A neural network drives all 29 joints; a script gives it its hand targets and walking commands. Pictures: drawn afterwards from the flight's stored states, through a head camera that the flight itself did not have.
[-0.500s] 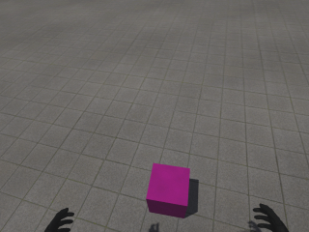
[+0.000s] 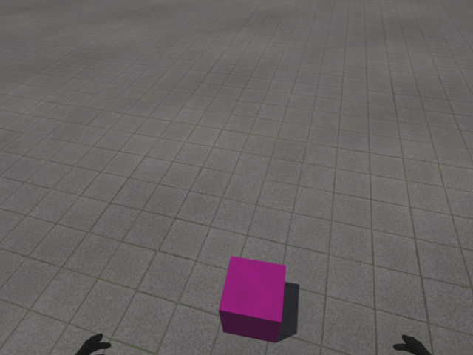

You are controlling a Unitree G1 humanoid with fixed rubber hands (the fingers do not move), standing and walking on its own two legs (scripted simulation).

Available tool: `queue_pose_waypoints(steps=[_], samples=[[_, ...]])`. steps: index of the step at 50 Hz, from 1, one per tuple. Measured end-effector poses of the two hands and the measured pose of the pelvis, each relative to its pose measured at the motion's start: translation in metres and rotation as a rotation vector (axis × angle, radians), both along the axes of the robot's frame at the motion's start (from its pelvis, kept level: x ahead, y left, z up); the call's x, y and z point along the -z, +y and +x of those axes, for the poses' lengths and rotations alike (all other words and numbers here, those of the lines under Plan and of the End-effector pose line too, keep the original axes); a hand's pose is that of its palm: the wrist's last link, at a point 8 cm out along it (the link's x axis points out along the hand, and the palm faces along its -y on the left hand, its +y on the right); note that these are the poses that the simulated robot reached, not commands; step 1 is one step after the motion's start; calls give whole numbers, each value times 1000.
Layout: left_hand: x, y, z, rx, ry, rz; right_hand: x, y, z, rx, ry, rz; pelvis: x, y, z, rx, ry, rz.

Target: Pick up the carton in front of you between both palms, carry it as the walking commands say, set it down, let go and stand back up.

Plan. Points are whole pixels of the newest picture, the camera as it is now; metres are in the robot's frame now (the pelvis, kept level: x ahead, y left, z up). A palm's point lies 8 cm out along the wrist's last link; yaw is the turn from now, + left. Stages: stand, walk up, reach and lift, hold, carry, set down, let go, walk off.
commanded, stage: stand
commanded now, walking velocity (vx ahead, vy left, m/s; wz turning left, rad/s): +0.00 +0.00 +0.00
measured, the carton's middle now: (253, 299) +0.45 -0.02 -0.65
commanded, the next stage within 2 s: none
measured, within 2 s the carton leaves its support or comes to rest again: neither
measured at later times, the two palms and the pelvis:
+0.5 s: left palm out of the picture +0.07 +0.30 -0.09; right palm out of the picture +0.08 -0.30 -0.10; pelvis -0.01 +0.00 +0.00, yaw +0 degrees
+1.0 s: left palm out of the picture +0.07 +0.31 -0.09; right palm out of the picture +0.06 -0.31 -0.11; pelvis -0.02 -0.01 +0.01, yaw +0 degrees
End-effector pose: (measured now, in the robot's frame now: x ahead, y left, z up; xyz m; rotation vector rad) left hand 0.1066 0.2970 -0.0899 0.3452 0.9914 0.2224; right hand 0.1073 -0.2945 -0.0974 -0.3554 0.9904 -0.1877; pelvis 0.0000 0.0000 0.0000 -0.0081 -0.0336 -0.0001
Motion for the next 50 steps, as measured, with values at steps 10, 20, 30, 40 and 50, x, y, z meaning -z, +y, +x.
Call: queue_pose_waypoints(steps=[10,20,30,40,50], samples=[[1,8,-20,-15,49,9,5,-6,-27,12,64,-2,-2,0,-9,1,-5,0],[4,8,-29,-29,84,1,8,-8,-37,16,108,-6,-4,0,-11,0,-7,7],[4,11,-35,-40,107,13,7,-8,-28,7,94,-1,-5,-2,-13,-4,-15,5],[2,12,-38,-44,117,19,8,-14,-37,19,119,-5,-5,-3,-15,-5,-22,5],[5,11,-41,-44,134,15,8,-19,-43,26,141,-13,-6,-5,-17,-4,-20,6]])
